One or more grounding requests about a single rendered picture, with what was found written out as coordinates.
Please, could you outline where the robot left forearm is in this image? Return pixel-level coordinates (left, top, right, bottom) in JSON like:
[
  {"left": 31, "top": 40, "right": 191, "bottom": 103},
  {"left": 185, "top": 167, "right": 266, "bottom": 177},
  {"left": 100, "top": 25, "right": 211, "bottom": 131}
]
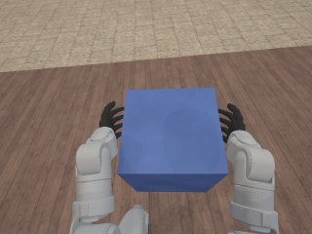
[{"left": 69, "top": 127, "right": 118, "bottom": 234}]

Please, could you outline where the left robot hand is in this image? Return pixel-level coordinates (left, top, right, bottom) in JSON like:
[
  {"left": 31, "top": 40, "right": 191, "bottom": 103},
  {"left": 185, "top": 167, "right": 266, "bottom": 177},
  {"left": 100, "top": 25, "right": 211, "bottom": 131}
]
[{"left": 99, "top": 101, "right": 125, "bottom": 139}]

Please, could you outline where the robot left thigh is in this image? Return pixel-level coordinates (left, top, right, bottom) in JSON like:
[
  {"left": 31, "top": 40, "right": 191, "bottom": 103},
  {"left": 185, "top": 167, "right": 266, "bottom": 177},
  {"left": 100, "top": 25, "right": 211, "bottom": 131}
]
[{"left": 118, "top": 209, "right": 149, "bottom": 234}]

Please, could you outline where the carton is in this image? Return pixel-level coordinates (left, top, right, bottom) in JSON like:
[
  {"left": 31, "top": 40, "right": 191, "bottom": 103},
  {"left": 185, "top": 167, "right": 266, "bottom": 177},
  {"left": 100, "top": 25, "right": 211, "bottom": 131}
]
[{"left": 117, "top": 88, "right": 229, "bottom": 193}]

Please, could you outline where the robot left shin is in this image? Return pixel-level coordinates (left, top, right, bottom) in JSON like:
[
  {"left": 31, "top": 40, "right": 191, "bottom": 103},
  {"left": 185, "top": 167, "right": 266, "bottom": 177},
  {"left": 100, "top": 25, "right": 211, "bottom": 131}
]
[{"left": 133, "top": 205, "right": 143, "bottom": 210}]

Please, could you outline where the robot left upper arm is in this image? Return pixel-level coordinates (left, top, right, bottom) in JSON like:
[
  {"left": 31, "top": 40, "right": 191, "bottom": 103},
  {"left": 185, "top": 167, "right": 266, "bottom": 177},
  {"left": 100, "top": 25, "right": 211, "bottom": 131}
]
[{"left": 73, "top": 223, "right": 122, "bottom": 234}]

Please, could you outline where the robot right forearm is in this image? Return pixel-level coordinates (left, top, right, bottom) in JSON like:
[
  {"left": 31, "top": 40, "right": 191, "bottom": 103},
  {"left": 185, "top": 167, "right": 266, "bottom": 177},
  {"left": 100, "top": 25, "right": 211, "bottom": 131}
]
[{"left": 225, "top": 130, "right": 280, "bottom": 234}]

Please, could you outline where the right robot hand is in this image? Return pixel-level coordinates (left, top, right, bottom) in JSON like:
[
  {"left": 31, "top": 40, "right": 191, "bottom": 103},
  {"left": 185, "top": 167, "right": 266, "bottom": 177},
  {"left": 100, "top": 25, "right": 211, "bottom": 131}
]
[{"left": 217, "top": 103, "right": 246, "bottom": 144}]

